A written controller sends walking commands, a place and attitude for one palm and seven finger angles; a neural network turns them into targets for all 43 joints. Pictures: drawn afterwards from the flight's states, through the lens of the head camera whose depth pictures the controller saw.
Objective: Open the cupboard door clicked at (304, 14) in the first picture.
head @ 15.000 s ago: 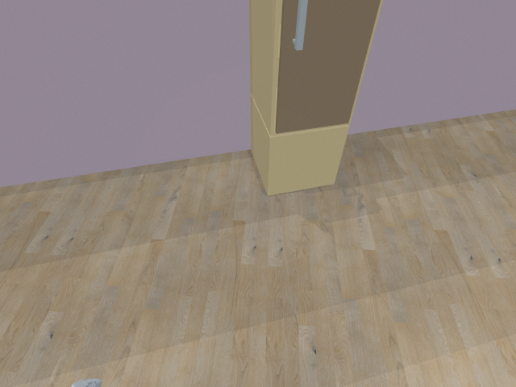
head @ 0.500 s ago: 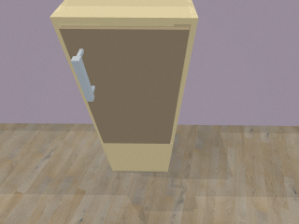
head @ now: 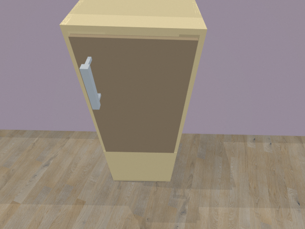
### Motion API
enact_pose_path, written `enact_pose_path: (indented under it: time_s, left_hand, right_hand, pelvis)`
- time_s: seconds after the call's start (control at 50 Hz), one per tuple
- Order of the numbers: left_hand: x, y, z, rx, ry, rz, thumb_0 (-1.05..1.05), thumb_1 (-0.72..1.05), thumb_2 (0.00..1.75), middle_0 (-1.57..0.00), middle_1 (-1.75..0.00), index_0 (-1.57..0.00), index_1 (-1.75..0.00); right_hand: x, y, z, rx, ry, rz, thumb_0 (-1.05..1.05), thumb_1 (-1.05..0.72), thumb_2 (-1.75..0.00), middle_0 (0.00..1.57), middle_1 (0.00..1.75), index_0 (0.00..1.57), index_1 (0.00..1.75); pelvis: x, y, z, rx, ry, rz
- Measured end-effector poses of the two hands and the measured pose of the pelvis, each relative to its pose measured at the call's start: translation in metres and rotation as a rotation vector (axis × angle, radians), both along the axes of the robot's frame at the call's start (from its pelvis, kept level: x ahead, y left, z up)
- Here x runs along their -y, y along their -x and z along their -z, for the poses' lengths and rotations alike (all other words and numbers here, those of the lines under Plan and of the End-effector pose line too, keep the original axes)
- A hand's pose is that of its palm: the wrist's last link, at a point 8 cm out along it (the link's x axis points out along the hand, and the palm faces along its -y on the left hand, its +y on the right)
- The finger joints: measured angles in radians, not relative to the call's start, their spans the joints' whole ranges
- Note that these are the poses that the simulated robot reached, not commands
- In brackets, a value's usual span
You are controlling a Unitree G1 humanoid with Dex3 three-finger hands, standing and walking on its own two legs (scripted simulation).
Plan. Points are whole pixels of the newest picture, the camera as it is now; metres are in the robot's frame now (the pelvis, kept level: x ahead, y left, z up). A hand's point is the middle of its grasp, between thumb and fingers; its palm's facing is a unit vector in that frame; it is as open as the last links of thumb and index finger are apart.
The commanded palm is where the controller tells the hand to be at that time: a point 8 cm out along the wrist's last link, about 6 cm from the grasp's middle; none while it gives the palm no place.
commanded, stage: come to a stop and stand still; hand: left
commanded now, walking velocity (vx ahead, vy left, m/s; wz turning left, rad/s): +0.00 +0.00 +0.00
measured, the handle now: (92, 84) +0.49 +0.22 +0.11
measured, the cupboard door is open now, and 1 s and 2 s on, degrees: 0 0 0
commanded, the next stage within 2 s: look again from close up in 0.52 s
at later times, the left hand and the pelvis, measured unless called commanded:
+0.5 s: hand out of the picture +0.00 +0.14 -0.18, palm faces +0.07 -0.98 -0.16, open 7.4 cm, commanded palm none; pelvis +0.01 -0.02 +0.00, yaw +1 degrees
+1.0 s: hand out of the picture +0.03 +0.19 -0.17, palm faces +0.01 -0.97 -0.23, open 7.4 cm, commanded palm none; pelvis +0.00 +0.01 -0.01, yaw -1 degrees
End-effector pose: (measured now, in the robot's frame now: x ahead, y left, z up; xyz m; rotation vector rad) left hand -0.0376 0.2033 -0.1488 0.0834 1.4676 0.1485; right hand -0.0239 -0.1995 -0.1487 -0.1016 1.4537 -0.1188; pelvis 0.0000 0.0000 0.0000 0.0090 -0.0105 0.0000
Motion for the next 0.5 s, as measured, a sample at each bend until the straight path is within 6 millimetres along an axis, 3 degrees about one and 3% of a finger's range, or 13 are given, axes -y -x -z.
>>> enact_pose_path:
  time_s: [0.2, 0.5]
  left_hand:
    - [0.016, -0.003, 0.001, -0.009, 0.015, -0.018, 0.00, 0.91, 0.90, -0.20, -0.30, -0.19, -0.30]
    - [0.015, -0.026, 0.000, 0.058, -0.019, -0.013, 0.00, 0.91, 0.90, -0.20, -0.30, -0.19, -0.30]
  right_hand:
    - [0.004, -0.008, 0.001, -0.010, 0.000, -0.003, 0.01, -0.92, -0.90, 0.20, 0.30, 0.20, 0.30]
    - [0.026, -0.026, 0.001, 0.026, 0.026, -0.018, 0.02, -0.92, -0.90, 0.19, 0.30, 0.20, 0.30]
  pelvis:
    - [0.006, -0.009, 0.000, 0.002, -0.002, -0.003]
    - [0.017, -0.013, 0.001, 0.011, -0.004, -0.011]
